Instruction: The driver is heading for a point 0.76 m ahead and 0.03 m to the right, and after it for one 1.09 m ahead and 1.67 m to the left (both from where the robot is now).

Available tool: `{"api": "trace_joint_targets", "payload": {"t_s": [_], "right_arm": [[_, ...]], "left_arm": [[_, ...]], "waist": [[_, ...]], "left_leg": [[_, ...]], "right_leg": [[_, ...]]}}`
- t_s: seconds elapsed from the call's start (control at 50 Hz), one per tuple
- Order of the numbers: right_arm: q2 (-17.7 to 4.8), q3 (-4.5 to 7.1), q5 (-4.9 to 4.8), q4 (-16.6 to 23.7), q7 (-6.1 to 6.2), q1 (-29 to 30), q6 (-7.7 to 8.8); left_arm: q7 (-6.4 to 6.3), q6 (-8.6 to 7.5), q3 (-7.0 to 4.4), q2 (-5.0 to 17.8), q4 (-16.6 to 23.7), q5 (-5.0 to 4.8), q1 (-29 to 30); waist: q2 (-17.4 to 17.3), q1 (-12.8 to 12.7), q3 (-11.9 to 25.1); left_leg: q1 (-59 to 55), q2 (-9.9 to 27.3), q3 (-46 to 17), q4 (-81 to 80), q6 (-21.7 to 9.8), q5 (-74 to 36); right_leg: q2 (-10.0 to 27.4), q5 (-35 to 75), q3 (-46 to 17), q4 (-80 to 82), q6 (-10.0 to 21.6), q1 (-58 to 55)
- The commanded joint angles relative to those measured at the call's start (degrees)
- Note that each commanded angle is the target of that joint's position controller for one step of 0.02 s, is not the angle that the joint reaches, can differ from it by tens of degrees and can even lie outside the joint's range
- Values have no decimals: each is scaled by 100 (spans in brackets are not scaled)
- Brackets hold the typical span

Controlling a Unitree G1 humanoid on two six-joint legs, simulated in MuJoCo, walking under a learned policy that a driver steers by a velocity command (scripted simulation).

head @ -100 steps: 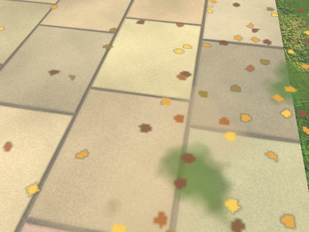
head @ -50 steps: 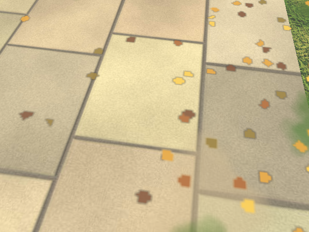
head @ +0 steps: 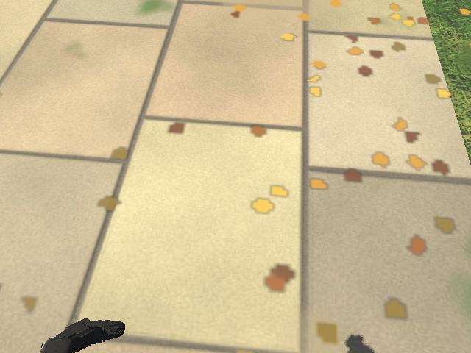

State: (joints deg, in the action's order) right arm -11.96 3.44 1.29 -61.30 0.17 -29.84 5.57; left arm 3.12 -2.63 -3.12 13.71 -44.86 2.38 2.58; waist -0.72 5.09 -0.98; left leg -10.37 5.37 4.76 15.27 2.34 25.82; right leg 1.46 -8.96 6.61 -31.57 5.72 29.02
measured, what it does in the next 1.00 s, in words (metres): walks ahead: left foot, then right foot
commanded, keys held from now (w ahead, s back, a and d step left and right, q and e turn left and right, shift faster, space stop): w+shift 0.60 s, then w+q+shift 0.40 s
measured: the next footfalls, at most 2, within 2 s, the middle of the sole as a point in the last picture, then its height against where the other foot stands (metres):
left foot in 0.48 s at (212, 297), level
right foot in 0.94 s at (255, 174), level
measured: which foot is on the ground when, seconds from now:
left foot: down 0.00-0.02, up 0.04-0.46, down 0.48-0.92, up 0.94-1.00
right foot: down 0.00-0.46, up 0.48-0.92, down 0.94-1.00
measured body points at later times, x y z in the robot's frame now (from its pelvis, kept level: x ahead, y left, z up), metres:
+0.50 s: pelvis +0.43 -0.02 -0.01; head +0.46 -0.02 +0.43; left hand +0.34 +0.22 -0.16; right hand +0.65 -0.25 -0.10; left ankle +0.59 +0.04 -0.72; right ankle +0.14 -0.11 -0.68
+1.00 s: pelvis +0.89 -0.04 +0.00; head +0.93 -0.04 +0.45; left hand +1.07 +0.23 -0.08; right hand +0.91 -0.33 -0.13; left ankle +0.65 +0.03 -0.63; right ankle +1.02 -0.14 -0.72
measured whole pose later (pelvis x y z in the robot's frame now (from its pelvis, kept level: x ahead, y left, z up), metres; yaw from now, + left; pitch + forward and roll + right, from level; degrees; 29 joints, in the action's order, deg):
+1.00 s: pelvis +0.89 -0.04 +0.00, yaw +14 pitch +2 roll +0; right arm -16.2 4.0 -1.0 -54.5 -0.2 -24.3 4.7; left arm 0.1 -5.6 -0.6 14.3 -41.8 3.5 -0.1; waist -0.7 5.6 -3.2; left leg 7.5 -3.2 -6.2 60.3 -6.8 24.1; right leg 2.2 -8.2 3.2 -35.5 0.2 28.8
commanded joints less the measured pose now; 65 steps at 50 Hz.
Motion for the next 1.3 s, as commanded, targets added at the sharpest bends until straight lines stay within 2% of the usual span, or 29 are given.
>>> {"api": "trace_joint_targets", "payload": {"t_s": [0.02, 0.04, 0.06, 0.1, 0.14, 0.18, 0.34, 0.4, 0.44, 0.46, 0.48, 0.5, 0.52, 0.54, 0.56, 0.62, 0.72, 0.86, 0.9, 0.92, 0.94, 0.96, 0.98, 1.0, 1.04, 1.08, 1.12, 1.26, 1.3], "right_arm": [[-316, -11, -178, 663, -90, 210, 57], [-506, 62, -200, 747, -106, 513, 202], [-685, 135, -202, 939, -87, 1174, 214], [-549, 97, -66, 932, -139, 1312, 206], [-248, 14, 110, 934, -263, 1016, 3], [-235, -9, 109, 1139, -321, 1494, -140], [-314, -204, -17, 1959, -409, 3469, -147], [-527, -160, -23, 1979, -297, 3384, -139], [-835, -33, -23, 1721, -177, 2355, -133], [-1046, 75, -12, 1329, -101, 1072, -134], [-1390, 209, 93, 1052, -2, -75, -150], [-1964, 377, 277, 1018, 20, -102, -138], [-1623, 356, 114, 1021, -110, 148, -150], [-1349, 304, 101, 1013, -135, 807, -93], [-965, 223, 80, 977, -161, 1020, -34], [-433, 22, 8, 703, -101, 1114, 69], [-638, 24, -158, 589, -93, 490, 184], [-1257, 200, -163, 706, -65, 271, 165], [-1537, 269, -83, 744, -26, 346, 100], [-1638, 306, -51, 813, -24, 578, 67], [-1169, 212, -24, 1000, -44, 658, 78], [-103, -9, -371, 1320, -68, -65, 82], [-635, 28, -342, 1379, -18, 165, 39], [-847, 80, -248, 1378, -13, 725, -30], [-733, 76, -76, 1422, -132, 1238, -134], [-437, 19, 21, 1647, -273, 1337, -334], [-356, -31, 29, 1913, -340, 1851, -458], [-568, -190, 21, 2578, -579, 3259, -493], [-635, -180, -26, 2531, -567, 3163, -485]], "left_arm": [[-251, -157, -519, 1694, -606, 202, -3345], [-207, -185, -486, 1674, -645, 104, -3391], [-194, -193, -410, 1386, -682, 93, -2606], [-163, -261, -244, 744, -683, -5, -2021], [-196, -311, -105, 374, -791, -88, -1861], [-197, -409, -22, 159, -944, -160, -2153], [-281, -586, -3, 601, -1143, -269, -2961], [-322, -528, -12, 870, -1239, -196, -3089], [-436, -354, -96, 1171, -1294, -20, -3067], [-490, -248, -127, 1232, -1277, 52, -2905], [-483, -228, -102, 1056, -1183, 63, -2816], [-257, -287, 111, -14, -943, -226, -3546], [-260, -426, 25, 458, -871, -318, -3157], [-308, -457, -10, 599, -621, -343, -2380], [-307, -471, 25, 557, -563, -281, -2094], [-145, -236, 121, 167, -459, 7, -2023], [-30, -165, 225, 291, 287, 91, -350], [-106, -234, 222, 642, 730, -106, 409], [-240, -287, 56, 1025, 464, -120, -717], [-343, -307, -53, 1220, 168, -113, -1882], [-479, -306, -190, 1636, 25, 42, -3052], [-443, -301, -277, 2035, 66, 330, -2864], [-370, -251, -281, 1657, 148, 187, -2393], [-346, -255, -171, 1076, 200, 131, -1873], [-333, -279, -76, 649, 2, 117, -1864], [-327, -356, -6, 435, -317, -8, -2071], [-255, -440, 34, 218, -511, -140, -2239], [-327, -564, -45, 780, -618, -99, -2359], [-396, -516, -79, 1115, -557, -116, -2507]], "waist": [[1352, -1645, 1872], [1393, -1602, 2209], [859, -1254, 1016], [88, -770, 332], [599, -346, 94], [343, -317, -462], [197, -582, -1057], [456, -438, -647], [712, 80, 116], [676, 653, 743], [531, 1060, 1423], [-1362, 206, 2008], [-1118, 288, 2209], [-658, 58, 1019], [81, -64, 578], [-24, -688, -4], [171, -468, -901], [-204, -273, -402], [-384, -788, 432], [-308, -1402, 1014], [68, -1790, 1841], [1907, -1040, 2498], [1836, -952, 2281], [1097, -907, 1234], [261, -824, 473], [709, -547, 262], [537, -518, -120], [208, -397, -846], [449, -269, -595]], "left_leg": [[4521, -205, 84, 5417, -780, -1877], [5217, -786, -1084, 6450, -1009, 188], [5845, -364, -1169, 6785, -1132, -541], [5341, 124, -897, 6188, -1071, -1384], [4866, 345, -849, 5901, -855, -1528], [5165, 456, -735, 5649, -737, -1720], [4447, 29, 110, 2140, -748, -3581], [4066, -510, 390, 1756, -1025, -2966], [3098, -919, 368, 1705, -1174, -2069], [1859, -1005, 315, 1524, -1286, -1878], [222, -343, -387, 1806, -1421, -926], [-1468, 1425, -3532, 1198, -2132, 1115], [-1476, 1527, -5337, -1, -2107, 1682], [-609, 1316, -4218, -88, -1900, 1018], [279, 1185, -3463, -160, -1790, 199], [2010, 530, -2305, -575, -1458, -324], [2706, 29, -1622, -1277, -1705, -1678], [1224, 176, -1636, -700, -1370, -4601], [899, 152, -1636, 893, -1174, -6044], [1452, -71, -1558, 2337, -1098, -5616], [2523, -364, -1405, 4214, -1092, -4143], [4540, -1056, -1055, 6091, -950, 197], [5115, -768, -1122, 6657, -1099, -175], [5369, -424, -972, 6587, -1086, -794], [5080, -69, -939, 6129, -993, -1156], [5027, 146, -866, 6046, -902, -1242], [5369, 279, -763, 5943, -874, -1472], [4967, -57, 275, 3391, -1107, -2928], [4250, -484, 660, 3020, -1303, -2790]], "right_leg": [[1641, -3622, -2856, 681, 800, -5694], [2102, -4837, -5074, 1968, 763, -5431], [1857, -3832, -4176, 1872, 536, -4640], [1346, -2132, -2705, 1912, 304, -3156], [1129, -2127, -2239, 2302, 331, -2120], [842, -1312, -1612, 2474, 276, -1795], [797, 1807, -622, 3574, 466, -2195], [976, 5235, -297, 2675, 301, -3571], [1104, 6596, -237, 1045, 219, -4108], [1080, 6486, -156, -553, 177, -3836], [823, 5064, -186, -2452, 194, -2637], [-279, -236, -369, -4948, -31, -18], [-551, -1499, -1231, -5585, 146, 827], [-114, -837, -1197, -5496, 236, 1339], [122, -498, -1162, -5112, 252, 1159], [547, -422, -1159, -4276, 54, 445], [698, 601, -524, -2212, -569, 1018], [56, 1506, -487, 214, -468, -392], [-228, 510, -529, 221, -330, -1658], [-88, 229, -551, 224, -292, -2943], [1041, -1436, -1594, -22, -236, -4372], [2676, -3540, -4573, 1093, 135, -5546], [2564, -4234, -5538, 1852, 232, -5077], [2259, -3687, -4293, 1806, 132, -4219], [1774, -1312, -2499, 1766, -44, -3107], [1631, -754, -1704, 1949, -134, -2604], [1440, 261, -832, 2056, -340, -2429], [1082, 2597, 965, 2652, -503, -2437], [1143, 5352, 1222, 2019, -610, -2853]]}}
